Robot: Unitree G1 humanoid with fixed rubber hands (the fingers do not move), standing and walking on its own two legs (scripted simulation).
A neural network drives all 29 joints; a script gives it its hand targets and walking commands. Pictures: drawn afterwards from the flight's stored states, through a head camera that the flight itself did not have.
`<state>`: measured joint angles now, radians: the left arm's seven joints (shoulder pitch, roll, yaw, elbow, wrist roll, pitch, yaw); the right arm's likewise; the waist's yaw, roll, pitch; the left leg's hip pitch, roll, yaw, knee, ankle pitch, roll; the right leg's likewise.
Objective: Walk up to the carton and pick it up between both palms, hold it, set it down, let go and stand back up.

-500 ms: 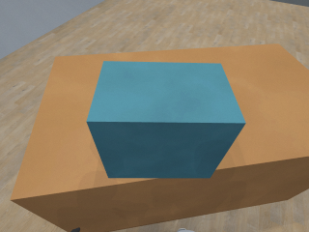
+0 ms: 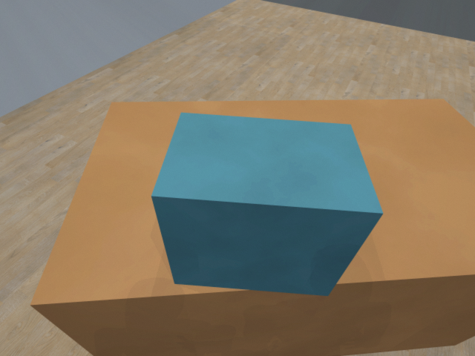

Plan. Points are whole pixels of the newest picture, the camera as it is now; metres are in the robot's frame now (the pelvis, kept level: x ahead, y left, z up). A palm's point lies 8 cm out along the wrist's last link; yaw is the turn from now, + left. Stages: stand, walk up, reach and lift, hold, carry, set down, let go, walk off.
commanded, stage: walk up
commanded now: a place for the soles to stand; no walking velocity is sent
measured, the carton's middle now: (257, 208) +0.39 -0.03 +0.04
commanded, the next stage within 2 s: reach and lift in 1.02 s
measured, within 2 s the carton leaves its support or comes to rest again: neither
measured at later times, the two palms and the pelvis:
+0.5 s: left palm out of the picture +0.07 +0.24 -0.12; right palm out of the picture +0.04 -0.28 -0.12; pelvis -0.01 -0.02 +0.00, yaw -1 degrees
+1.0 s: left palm out of the picture +0.07 +0.24 -0.12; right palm out of the picture +0.03 -0.27 -0.12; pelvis -0.01 -0.02 +0.00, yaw -3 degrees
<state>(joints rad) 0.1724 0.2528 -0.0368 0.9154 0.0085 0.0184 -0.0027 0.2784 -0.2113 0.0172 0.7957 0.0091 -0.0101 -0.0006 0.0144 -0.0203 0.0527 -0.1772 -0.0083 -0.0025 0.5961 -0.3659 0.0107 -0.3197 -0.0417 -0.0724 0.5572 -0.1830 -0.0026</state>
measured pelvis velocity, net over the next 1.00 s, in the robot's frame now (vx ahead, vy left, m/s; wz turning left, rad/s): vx -0.01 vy -0.02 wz -0.05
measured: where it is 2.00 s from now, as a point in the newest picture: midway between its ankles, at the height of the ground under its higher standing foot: outside the picture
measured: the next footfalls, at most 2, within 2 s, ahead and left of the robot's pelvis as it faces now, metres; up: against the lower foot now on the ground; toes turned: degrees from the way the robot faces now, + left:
none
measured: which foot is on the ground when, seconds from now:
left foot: down 0.00-1.00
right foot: down 0.00-1.00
